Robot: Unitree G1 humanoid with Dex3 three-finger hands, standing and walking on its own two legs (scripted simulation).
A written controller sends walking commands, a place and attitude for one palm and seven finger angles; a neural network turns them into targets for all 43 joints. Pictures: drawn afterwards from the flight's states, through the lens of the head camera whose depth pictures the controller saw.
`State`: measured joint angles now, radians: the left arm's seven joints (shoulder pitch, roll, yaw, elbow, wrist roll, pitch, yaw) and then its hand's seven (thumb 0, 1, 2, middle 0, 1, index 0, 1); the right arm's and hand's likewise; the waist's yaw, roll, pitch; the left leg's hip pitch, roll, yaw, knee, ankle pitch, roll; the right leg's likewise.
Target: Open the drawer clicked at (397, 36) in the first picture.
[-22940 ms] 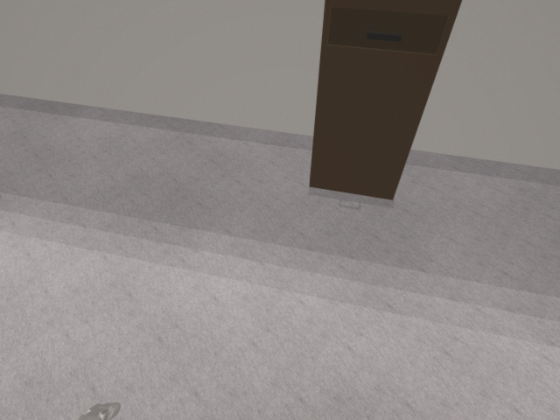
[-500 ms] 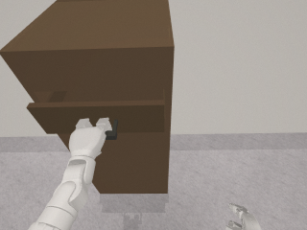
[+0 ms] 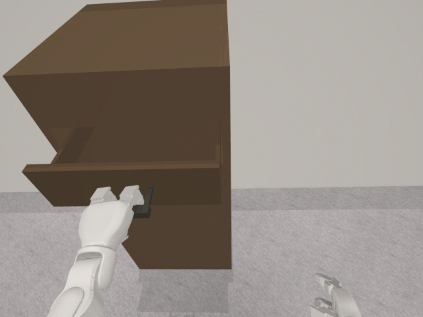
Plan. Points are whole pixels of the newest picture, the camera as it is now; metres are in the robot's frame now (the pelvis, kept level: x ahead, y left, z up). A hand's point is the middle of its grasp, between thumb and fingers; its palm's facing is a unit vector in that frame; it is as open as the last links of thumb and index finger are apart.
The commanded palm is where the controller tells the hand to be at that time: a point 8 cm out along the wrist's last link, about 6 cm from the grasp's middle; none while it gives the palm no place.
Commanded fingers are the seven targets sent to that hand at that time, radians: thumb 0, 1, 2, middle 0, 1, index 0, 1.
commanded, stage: pull the drawer open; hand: left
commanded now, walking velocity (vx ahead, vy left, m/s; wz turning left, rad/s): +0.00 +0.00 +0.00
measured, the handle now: (123, 202) +0.32 +0.21 +0.05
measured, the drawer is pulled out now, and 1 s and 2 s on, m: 0.13 0.23 0.29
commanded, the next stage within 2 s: open the thumb to release the handle in 1.62 s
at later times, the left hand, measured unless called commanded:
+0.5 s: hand (112, 264) +0.21 +0.20 +0.03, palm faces +0.04 -0.13 -0.99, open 5.4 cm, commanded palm +0.17 +0.21 +0.08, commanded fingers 0.00 0.90 0.90 -0.40 -1.35 -0.40 -1.35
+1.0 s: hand (104, 292) +0.16 +0.20 +0.03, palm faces +0.03 -0.14 -0.99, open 5.4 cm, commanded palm +0.11 +0.21 +0.08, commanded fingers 0.00 0.90 0.90 -0.40 -1.35 -0.40 -1.35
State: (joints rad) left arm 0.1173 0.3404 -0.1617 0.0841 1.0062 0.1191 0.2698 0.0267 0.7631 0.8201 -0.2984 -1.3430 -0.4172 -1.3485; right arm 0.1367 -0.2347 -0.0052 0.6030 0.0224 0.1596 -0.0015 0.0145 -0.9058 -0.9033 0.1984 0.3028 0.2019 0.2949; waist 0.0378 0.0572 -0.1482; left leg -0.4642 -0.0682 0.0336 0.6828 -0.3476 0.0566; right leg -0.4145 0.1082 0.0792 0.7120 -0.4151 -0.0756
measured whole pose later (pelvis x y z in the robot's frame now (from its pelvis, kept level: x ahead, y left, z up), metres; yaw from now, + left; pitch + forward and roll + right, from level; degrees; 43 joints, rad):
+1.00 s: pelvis -0.01 -0.01 -0.01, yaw +0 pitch +8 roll +2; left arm 0.60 0.38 -0.08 -0.27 0.99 0.00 0.36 0.03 0.76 0.80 -0.30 -1.34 -0.42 -1.35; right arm 0.10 -0.24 0.02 0.57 -0.01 0.14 0.04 0.02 -0.91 -0.90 0.20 0.30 0.20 0.29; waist 0.07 0.05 -0.14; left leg -0.51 -0.05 0.04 0.76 -0.38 0.04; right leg -0.47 0.13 0.08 0.80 -0.45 -0.09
